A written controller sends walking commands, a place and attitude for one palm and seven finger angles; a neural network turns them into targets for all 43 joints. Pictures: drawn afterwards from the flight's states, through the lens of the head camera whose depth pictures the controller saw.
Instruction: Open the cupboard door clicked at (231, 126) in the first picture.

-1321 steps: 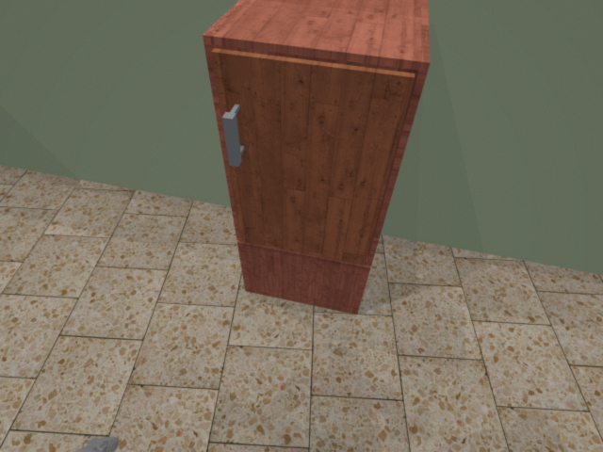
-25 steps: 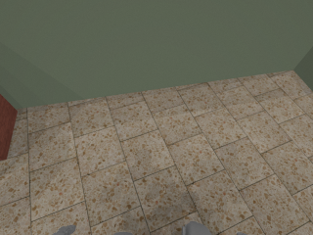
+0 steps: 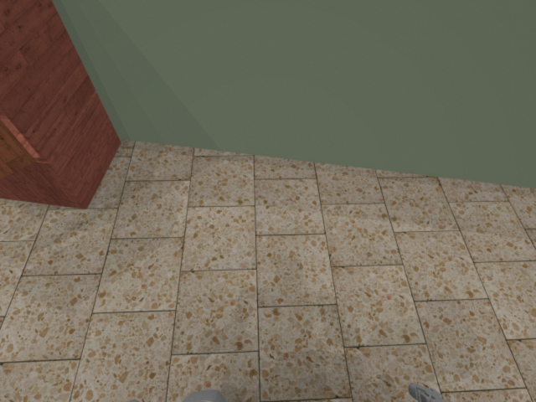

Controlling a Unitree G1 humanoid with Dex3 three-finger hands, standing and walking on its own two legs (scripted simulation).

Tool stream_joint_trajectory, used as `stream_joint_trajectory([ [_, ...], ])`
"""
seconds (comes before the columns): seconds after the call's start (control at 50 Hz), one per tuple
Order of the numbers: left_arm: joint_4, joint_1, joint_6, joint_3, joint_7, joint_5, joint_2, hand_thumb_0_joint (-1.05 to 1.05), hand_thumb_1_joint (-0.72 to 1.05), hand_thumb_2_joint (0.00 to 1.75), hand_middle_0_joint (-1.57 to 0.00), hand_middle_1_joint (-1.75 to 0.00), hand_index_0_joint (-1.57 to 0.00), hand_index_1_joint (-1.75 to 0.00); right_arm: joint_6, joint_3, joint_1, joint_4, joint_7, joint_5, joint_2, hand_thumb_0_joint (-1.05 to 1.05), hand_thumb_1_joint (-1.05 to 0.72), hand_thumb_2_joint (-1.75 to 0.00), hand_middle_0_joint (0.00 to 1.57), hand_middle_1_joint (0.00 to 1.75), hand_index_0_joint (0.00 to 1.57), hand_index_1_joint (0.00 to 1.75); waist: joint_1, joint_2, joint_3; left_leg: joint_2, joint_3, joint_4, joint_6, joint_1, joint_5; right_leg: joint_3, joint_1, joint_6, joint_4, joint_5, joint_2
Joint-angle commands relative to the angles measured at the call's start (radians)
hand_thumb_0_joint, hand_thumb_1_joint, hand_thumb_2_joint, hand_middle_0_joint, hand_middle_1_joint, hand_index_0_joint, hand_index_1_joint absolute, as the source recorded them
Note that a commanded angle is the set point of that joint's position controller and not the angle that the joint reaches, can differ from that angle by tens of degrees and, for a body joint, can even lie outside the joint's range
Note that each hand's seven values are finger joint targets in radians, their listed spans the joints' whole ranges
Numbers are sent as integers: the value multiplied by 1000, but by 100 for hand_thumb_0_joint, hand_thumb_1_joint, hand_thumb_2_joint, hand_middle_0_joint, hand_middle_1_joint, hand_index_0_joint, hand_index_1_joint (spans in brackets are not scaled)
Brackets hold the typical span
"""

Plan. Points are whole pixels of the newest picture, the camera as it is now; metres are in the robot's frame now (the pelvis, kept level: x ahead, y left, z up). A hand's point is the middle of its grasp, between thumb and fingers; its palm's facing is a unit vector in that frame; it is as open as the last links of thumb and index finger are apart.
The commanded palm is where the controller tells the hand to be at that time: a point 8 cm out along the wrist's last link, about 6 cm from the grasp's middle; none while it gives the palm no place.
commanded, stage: turn to face it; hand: left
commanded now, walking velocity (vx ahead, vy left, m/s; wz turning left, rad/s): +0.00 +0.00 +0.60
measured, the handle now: out of the picture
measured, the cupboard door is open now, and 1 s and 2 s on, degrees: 51 51 51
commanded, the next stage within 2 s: take the last steps up to it in 1.20 s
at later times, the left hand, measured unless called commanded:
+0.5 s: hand out of the picture +0.08 +0.17 -0.14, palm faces +0.26 -0.92 -0.28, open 7.3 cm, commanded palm none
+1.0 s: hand out of the picture +0.01 +0.20 -0.15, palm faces +0.56 -0.78 -0.27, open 7.4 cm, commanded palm none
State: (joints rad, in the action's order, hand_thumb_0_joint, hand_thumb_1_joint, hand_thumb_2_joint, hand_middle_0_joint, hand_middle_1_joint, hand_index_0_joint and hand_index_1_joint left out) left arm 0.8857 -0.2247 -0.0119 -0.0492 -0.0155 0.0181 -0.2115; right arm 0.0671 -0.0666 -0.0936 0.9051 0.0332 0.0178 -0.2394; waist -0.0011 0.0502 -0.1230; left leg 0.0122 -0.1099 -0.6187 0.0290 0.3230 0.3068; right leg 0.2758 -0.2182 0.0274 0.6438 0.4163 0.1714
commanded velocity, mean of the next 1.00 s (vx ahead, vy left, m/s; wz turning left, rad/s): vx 0.00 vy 0.00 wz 0.54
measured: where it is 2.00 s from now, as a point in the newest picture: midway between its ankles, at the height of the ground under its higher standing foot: outside the picture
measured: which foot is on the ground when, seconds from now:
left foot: down 0.00-0.38, up 0.40-0.72, down 0.74-1.00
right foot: down 0.00-0.00, up 0.02-0.36, down 0.38-0.74, up 0.76-1.00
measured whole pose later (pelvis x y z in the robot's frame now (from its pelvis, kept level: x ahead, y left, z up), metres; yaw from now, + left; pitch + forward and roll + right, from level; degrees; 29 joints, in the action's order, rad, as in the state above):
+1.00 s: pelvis +0.06 -0.03 +0.01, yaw +33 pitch +2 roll +0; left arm 0.90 -0.16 -0.06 -0.07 -0.01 0.01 -0.25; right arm 0.04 -0.04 -0.14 0.91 0.00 0.03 -0.21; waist -0.01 0.01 -0.10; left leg 0.00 0.01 -0.52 -0.01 0.28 0.26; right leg 0.03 -0.45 0.07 0.94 0.45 0.09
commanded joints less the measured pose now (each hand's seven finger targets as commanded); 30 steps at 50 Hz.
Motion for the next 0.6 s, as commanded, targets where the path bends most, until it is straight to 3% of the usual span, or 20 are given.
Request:
stream_joint_trajectory([
  [0.0,-142,74,-1,-33,-4,-1,-128,0,90,90,-20,-30,-20,-30,-34,-69,-255,-24,-19,4,-294,0,-90,-90,20,30,20,30,125,-284,285,445,521,212,-302,-387,-713,-195,-385,47,505,290,-43],
  [0.02,-138,118,-8,-34,-11,-1,-116,0,90,90,-20,-30,-20,-30,-40,-68,-237,-28,-35,4,-273,0,-90,-90,20,30,20,30,116,-274,267,402,524,224,-289,-351,-645,-246,-432,50,558,229,-42],
  [0.04,-119,129,-9,-38,-10,-2,-117,0,90,90,-20,-30,-20,-30,-42,-60,-186,-41,-44,6,-246,0,-90,-90,20,30,20,30,97,-288,220,350,469,242,-260,-268,-558,-277,-426,52,576,161,-39],
  [0.08,-81,82,-14,-42,3,0,-121,0,90,90,-20,-30,-20,-30,-48,-41,-79,-67,-47,8,-195,0,-90,-90,20,30,20,30,36,-212,179,262,352,253,-207,-180,-490,-282,-368,57,545,45,-46],
  [0.12,-70,54,-17,-41,7,-1,-111,0,90,90,-20,-30,-20,-30,-53,-38,-68,-70,-46,8,-188,0,-90,-90,20,30,20,30,17,-181,186,228,314,248,-193,-180,-497,-271,-329,58,463,17,-65],
  [0.2,-86,89,-14,-35,6,-4,-101,0,90,90,-20,-30,-20,-30,-49,-47,-88,-60,-41,10,-196,0,-90,-90,20,30,20,30,33,-181,199,211,337,229,-193,-180,-503,-251,-256,57,283,24,-105],
  [0.26,-92,63,-9,-33,6,-6,-103,0,90,90,-20,-30,-20,-30,-41,-53,-55,-67,-38,11,-203,0,-90,-90,20,30,20,30,17,-230,192,186,374,205,-179,-118,-459,-229,-148,48,119,11,-146],
  [0.3,-79,-2,0,-38,3,-9,-109,0,90,90,-20,-30,-20,-30,-35,-57,-14,-76,-38,5,-196,0,-90,-90,20,30,20,30,-19,-225,205,158,381,153,-152,-48,-414,-212,-7,43,-57,-103,-162],
  [0.32,-69,-46,10,-44,-1,-7,-136,0,90,90,-20,-30,-20,-30,-34,-56,-5,-85,-35,-2,-177,0,-90,-90,20,30,20,30,-43,-164,212,115,364,95,-112,28,-312,-229,112,36,-199,-203,-131],
  [0.34,-66,-77,22,-60,-10,7,-212,0,90,90,-20,-30,-20,-30,-34,-49,-25,-95,-29,-11,-119,0,-90,-90,20,30,20,30,-55,58,232,9,260,-73,-41,202,-45,-423,263,-22,-319,-241,73],
  [0.36,-74,-78,22,-69,-16,15,-284,0,90,90,-20,-30,-20,-30,-34,-43,-15,-119,-23,-12,-86,0,-90,-90,20,30,20,30,-68,261,208,-99,132,-338,14,287,323,-633,226,-146,-362,-391,321],
  [0.38,-76,-52,24,-60,-22,7,-246,0,90,90,-20,-30,-20,-30,-24,-51,-14,-102,-25,-2,-122,0,-90,-90,20,30,20,30,-50,242,187,-33,191,-531,3,273,315,-593,125,-194,-344,-422,327],
  [0.4,-85,0,21,-49,-24,3,-210,0,90,90,-20,-30,-20,-30,-16,-51,-7,-85,-22,-2,-110,0,-90,-90,20,30,20,30,-26,225,145,-13,183,-629,10,282,254,-531,82,-188,-327,-447,266],
  [0.42,-94,45,19,-37,-22,0,-173,0,90,90,-20,-30,-20,-30,-11,-47,-12,-69,-15,-1,-102,0,-90,-90,20,30,20,30,1,177,120,7,167,-665,20,285,178,-407,69,-164,-300,-508,202],
  [0.44,-100,56,21,-30,-21,0,-152,0,90,90,-20,-30,-20,-30,-7,-40,-16,-61,-8,-1,-85,0,-90,-90,20,30,20,30,11,152,116,10,146,-649,29,274,137,-323,65,-141,-284,-572,164],
  [0.46,-100,57,23,-33,-23,4,-149,0,90,90,-20,-30,-20,-30,-6,-35,-28,-55,-4,-4,-73,0,-90,-90,20,30,20,30,16,158,132,15,126,-595,34,260,130,-275,91,-131,-274,-606,156],
  [0.5,-92,25,27,-38,-23,4,-159,0,90,90,-20,-30,-20,-30,-8,-25,-7,-53,-1,-6,-57,0,-90,-90,20,30,20,30,-1,127,152,16,81,-448,42,232,136,-214,156,-125,-248,-691,157],
  [0.52,-79,-6,26,-41,-21,4,-168,0,90,90,-20,-30,-20,-30,-8,-21,19,-57,0,-6,-49,0,-90,-90,20,30,20,30,-19,125,151,10,59,-381,42,213,141,-203,172,-124,-237,-728,159],
  [0.58,-55,-53,24,-51,-19,10,-195,0,90,90,-20,-30,-20,-30,-15,-12,53,-68,3,-9,-35,0,-90,-90,20,30,20,30,-44,140,146,-3,17,-226,31,169,155,-180,207,-128,-206,-791,184],
])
